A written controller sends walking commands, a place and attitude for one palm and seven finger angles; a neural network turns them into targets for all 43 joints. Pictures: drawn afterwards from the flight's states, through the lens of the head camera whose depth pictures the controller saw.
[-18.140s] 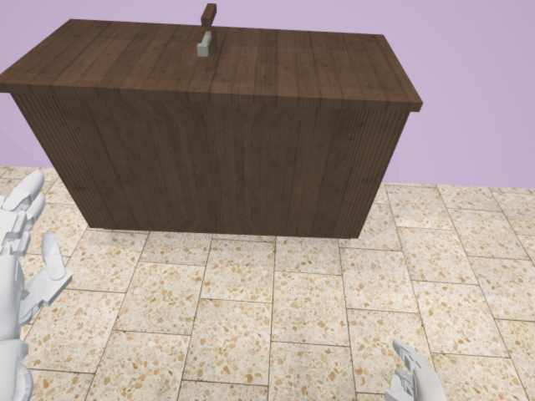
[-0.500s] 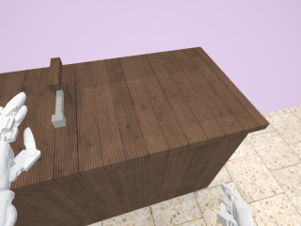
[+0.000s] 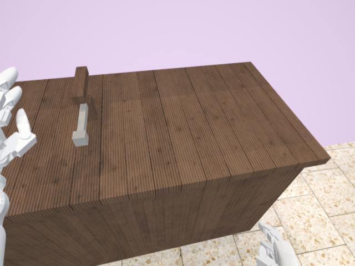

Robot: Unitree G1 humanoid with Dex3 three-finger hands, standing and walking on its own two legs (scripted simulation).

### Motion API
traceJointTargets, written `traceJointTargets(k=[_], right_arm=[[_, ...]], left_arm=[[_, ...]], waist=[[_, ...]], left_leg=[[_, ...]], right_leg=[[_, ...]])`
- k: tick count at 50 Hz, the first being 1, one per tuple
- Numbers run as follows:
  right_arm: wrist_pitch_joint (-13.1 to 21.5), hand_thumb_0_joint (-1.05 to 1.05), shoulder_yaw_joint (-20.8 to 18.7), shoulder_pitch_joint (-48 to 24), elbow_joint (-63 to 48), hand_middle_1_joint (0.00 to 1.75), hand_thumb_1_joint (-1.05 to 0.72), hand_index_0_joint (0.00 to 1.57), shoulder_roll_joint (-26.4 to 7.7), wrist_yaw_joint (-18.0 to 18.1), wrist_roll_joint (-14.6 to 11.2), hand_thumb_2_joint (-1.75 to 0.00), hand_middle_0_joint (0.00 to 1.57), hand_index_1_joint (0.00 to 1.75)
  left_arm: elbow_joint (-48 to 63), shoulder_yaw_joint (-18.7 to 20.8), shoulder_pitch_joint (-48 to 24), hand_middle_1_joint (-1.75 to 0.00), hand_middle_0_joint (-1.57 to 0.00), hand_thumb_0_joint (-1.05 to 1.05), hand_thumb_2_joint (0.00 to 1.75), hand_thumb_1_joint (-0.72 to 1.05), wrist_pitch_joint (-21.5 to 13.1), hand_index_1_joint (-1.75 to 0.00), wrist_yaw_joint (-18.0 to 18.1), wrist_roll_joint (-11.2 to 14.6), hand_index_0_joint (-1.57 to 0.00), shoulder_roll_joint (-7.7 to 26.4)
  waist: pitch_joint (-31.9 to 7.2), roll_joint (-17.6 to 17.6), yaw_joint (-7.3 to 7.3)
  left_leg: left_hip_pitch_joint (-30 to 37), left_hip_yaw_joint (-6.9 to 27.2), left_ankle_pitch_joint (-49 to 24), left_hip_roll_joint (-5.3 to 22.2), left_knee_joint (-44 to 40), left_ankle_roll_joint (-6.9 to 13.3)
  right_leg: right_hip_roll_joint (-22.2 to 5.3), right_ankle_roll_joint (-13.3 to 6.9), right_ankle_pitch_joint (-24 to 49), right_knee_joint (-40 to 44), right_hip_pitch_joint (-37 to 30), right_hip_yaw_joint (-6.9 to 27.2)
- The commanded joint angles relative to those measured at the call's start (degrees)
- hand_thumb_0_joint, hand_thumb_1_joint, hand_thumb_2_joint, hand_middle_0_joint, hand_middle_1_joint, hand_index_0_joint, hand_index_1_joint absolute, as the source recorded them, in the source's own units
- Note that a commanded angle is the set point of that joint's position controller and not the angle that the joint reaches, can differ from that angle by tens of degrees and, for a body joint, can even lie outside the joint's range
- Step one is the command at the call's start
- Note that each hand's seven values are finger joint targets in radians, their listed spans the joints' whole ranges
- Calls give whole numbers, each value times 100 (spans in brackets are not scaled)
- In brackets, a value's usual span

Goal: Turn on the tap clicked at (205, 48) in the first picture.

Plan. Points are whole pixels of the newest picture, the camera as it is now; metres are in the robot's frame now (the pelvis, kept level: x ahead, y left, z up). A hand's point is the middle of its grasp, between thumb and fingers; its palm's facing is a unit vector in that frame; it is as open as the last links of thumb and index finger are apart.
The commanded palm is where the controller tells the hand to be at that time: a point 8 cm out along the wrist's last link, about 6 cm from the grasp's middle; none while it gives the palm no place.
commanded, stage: turn the palm inward beside the body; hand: left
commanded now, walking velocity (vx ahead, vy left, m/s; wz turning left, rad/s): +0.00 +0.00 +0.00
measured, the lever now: (80, 138) +0.36 +0.28 +0.08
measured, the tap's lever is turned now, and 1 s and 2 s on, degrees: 0 0 0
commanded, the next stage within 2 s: none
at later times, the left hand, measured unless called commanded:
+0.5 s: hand (65, 181) +0.21 +0.22 +0.15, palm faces +0.41 -0.84 -0.35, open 7.4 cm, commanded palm +0.15 +0.26 +0.16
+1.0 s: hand (72, 194) +0.19 +0.20 +0.14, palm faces +0.44 -0.87 -0.24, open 7.4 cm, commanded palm +0.14 +0.24 +0.15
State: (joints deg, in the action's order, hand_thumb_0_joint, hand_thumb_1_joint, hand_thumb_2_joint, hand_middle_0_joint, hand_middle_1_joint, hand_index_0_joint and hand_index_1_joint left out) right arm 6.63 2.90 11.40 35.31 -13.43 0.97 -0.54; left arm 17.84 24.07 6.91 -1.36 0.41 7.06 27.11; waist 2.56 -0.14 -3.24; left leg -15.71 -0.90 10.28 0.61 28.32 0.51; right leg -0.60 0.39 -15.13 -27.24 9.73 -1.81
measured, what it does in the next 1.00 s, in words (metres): shifts its weight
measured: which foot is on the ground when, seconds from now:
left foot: down 0.00-1.00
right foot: down 0.00-1.00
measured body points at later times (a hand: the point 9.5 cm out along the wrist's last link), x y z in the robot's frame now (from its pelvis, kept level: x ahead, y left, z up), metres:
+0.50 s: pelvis +0.01 -0.04 -0.02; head +0.00 -0.07 +0.43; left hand +0.18 +0.27 +0.17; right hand +0.23 -0.23 -0.09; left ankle +0.06 +0.11 -0.74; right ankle +0.00 -0.13 -0.74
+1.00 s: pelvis +0.01 -0.05 -0.02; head -0.01 -0.07 +0.43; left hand +0.16 +0.25 +0.16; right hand +0.22 -0.27 -0.09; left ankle +0.06 +0.11 -0.74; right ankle +0.00 -0.13 -0.74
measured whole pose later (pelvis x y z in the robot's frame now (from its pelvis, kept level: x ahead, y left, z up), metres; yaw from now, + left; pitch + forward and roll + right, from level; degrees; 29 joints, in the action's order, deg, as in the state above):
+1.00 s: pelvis +0.01 -0.05 -0.02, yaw +3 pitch +0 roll +0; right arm 14.1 1.4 12.6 37.2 -13.9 5.8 -1.9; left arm 24.8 17.7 26.5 -1.0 3.6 12.6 18.1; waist -3.8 -3.4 -4.2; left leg -23.4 3.3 16.8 2.4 40.4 -2.7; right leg 1.4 -3.2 -23.8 -40.6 16.7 -5.7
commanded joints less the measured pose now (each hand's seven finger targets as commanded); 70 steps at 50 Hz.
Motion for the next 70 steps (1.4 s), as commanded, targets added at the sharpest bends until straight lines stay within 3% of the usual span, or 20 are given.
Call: traceJointTargets(k=[1, 2, 4, 6, 8, 9, 14, 18, 22, 23, 28, 29, 38, 41, 45, 47, 55, 58, 62, 70], right_arm=[[409, 0, -306, -1150, -1141, 30, -90, 20, -851, -103, -96, -90, 20, 30], [384, 0, -279, -1193, -1191, 30, -90, 20, -807, -106, -49, -90, 20, 30], [404, 0, -296, -1267, -1234, 30, -90, 20, -714, -51, 68, -90, 20, 30], [421, 0, -284, -1207, -1141, 30, -90, 20, -625, 6, 127, -90, 20, 30], [447, 0, -298, -1132, -986, 30, -90, 20, -581, 55, 124, -90, 20, 30], [483, 0, -292, -1087, -996, 30, -90, 20, -519, 59, 146, -90, 20, 30], [433, 0, -232, -1134, -831, 30, -90, 20, -632, 219, 86, -90, 20, 30], [455, 0, -193, -1236, -884, 30, -90, 20, -636, 433, 9, -90, 20, 30], [546, 0, -256, -1005, -925, 30, -90, 20, -628, 456, 56, -90, 20, 30], [576, 0, -259, -987, -869, 30, -90, 20, -622, 444, 26, -90, 20, 30], [694, 0, -333, -784, -831, 30, -90, 20, -626, 389, -20, -90, 20, 30], [694, 0, -340, -693, -865, 30, -90, 20, -614, 387, -47, -90, 20, 30], [955, 0, -348, -718, -833, 30, -90, 20, -631, 479, -114, -90, 20, 30], [1037, 0, -377, -671, -831, 30, -90, 20, -666, 488, -106, -90, 20, 30], [1102, 0, -345, -744, -830, 30, -90, 20, -637, 508, -140, -90, 20, 30], [1131, 0, -333, -763, -841, 30, -90, 20, -644, 512, -135, -90, 20, 30], [1181, 0, -256, -799, -874, 30, -90, 20, -629, 522, -115, -90, 20, 30], [1197, 0, -214, -908, -865, 30, -90, 20, -612, 527, -128, -90, 20, 30], [1182, 0, -196, -869, -911, 30, -90, 20, -622, 519, -110, -90, 20, 30], [1141, 0, -156, -895, -967, 30, -90, 20, -599, 517, -115, -90, 20, 30]], left_arm=[[1400, -444, 991, -30, -20, 0, 90, 90, 429, -30, -276, -126, -20, 121], [1628, -383, 974, -30, -20, 0, 90, 90, 328, -30, -170, -282, -20, 235], [2389, 50, 543, -30, -20, 0, 90, 90, -125, -30, 186, -407, -20, 634], [2483, 343, 602, -30, -20, 0, 90, 90, -641, -30, 487, -325, -20, 701], [2604, 584, 249, -30, -20, 0, 90, 90, -978, -30, 802, -363, -20, 984], [2557, 290, 89, -30, -20, 0, 90, 90, -1053, -30, 902, -381, -20, 648], [1542, -138, 124, -30, -20, 0, 90, 90, -539, -30, 697, -272, -20, 335], [1436, -118, 141, -30, -20, 0, 90, 90, 7, -30, 225, -48, -20, 527], [1780, 305, 569, -30, -20, 0, 90, 90, -103, -30, 51, 223, -20, 699], [1700, 569, 795, -30, -20, 0, 90, 90, -158, -30, 87, 250, -20, 843], [1562, 736, 1310, -30, -20, 0, 90, 90, -408, -30, 95, 519, -20, 632], [1565, 511, 1253, -30, -20, 0, 90, 90, -394, -30, 81, 554, -20, 403], [1922, 265, 1228, -30, -20, 0, 90, 90, -468, -30, 150, 482, -20, 401], [1885, 200, 1346, -30, -20, 0, 90, 90, -514, -30, 216, 579, -20, 297], [1929, 80, 1325, -30, -20, 0, 90, 90, -415, -30, 372, 555, -20, 195], [1904, 45, 1481, -30, -20, 0, 90, 90, -341, -30, 419, 593, -20, 137], [2123, -208, 1584, -30, -20, 0, 90, 90, -150, -30, 539, 559, -20, -121], [2310, -245, 1500, -30, -20, 0, 90, 90, -114, -30, 597, 495, -20, -91], [2315, -418, 1644, -30, -20, 0, 90, 90, -51, -30, 616, 547, -20, -276], [2597, -597, 1776, -30, -20, 0, 90, 90, 126, -30, 724, 519, -20, -468]], waist=[[-651, -326, -96], [-527, -212, -36], [-912, -284, -15], [-1040, -278, -11], [-1026, -692, -9], [-1143, -970, 10], [-731, -662, 142], [-796, -364, 27], [-1323, -40, -78], [-1292, -57, -138], [-1220, 8, -171], [-1178, -45, -130], [-981, -219, -104], [-1016, 46, -99], [-893, -334, -150], [-886, -73, -175], [-874, -107, -139], [-865, -376, -158], [-850, -166, -137], [-944, -331, -141]], left_leg=[[679, 135, -99, 21, -414, -53], [503, 175, 251, 17, -389, -27], [484, 241, 600, -28, -285, -33], [410, 266, 815, -30, -91, -48], [308, 289, 1351, -29, -4, -71], [308, 287, 1357, -68, 62, -72], [24, 272, 1431, -84, 313, 7], [146, 209, 864, -97, 539, 79], [207, 236, -159, -39, 817, 80], [209, 201, -292, -65, 862, 76], [38, 153, -570, -67, 1005, 72], [-40, 140, -512, -64, 986, 67], [-75, 176, -248, -69, 998, 114], [-216, 228, -33, -33, 986, 97], [-218, 227, 198, -32, 902, 88], [-255, 233, 199, -22, 868, 96], [-97, 273, 208, -15, 768, 104], [-12, 301, 290, -30, 713, 97], [-69, 350, 324, -15, 663, 93], [27, 412, 292, -2, 592, 68]], right_leg=[[205, -181, 652, -1, 767, -560], [207, -157, 368, -65, 912, -552], [237, -157, 29, -186, 987, -490], [282, -125, -257, -320, 1145, -489], [262, -110, -612, -380, 1323, -410], [223, -143, -631, -406, 1320, -386], [101, -122, -800, -275, 1541, -281], [-7, -93, -684, -28, 1443, -49], [-92, -59, 521, -212, 1040, 32], [-63, -49, 776, -262, 1006, 7], [-136, 51, 1685, -430, 922, 9], [-159, 52, 1638, -424, 959, 1], [-201, 29, 1074, -288, 1105, 132], [-246, 41, 748, -231, 1132, 211], [-194, -47, 76, -156, 1271, 135], [-185, -37, 44, -159, 1245, 102], [-80, -72, 48, -234, 1347, -144], [-66, -102, -124, -233, 1372, -170], [-41, -106, -138, -293, 1376, -252], [-5, -151, -77, -379, 1311, -341]])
